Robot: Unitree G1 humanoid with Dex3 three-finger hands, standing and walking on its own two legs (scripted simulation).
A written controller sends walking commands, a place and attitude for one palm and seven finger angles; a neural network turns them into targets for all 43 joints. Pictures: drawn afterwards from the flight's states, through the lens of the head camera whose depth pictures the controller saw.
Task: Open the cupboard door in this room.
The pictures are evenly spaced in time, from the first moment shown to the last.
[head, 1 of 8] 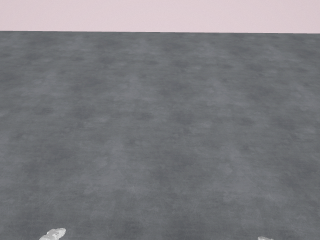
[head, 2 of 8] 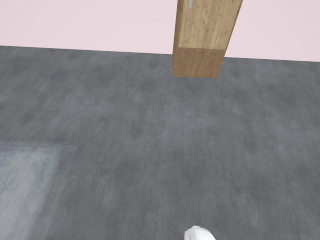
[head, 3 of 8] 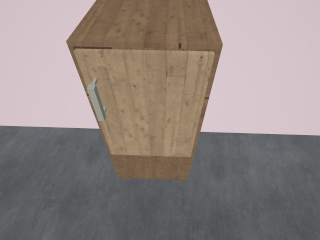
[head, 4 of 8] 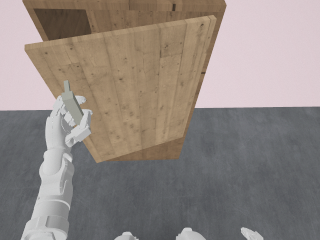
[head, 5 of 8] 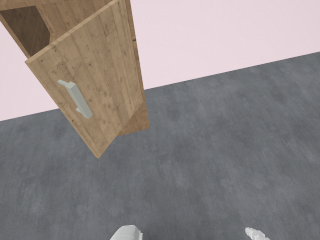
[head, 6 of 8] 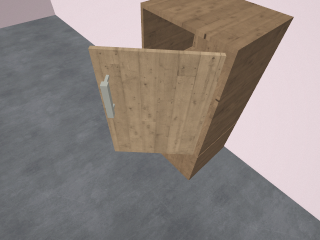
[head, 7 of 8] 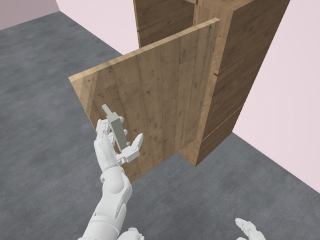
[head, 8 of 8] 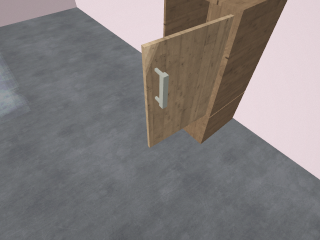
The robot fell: no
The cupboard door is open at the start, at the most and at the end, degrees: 0 85 85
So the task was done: yes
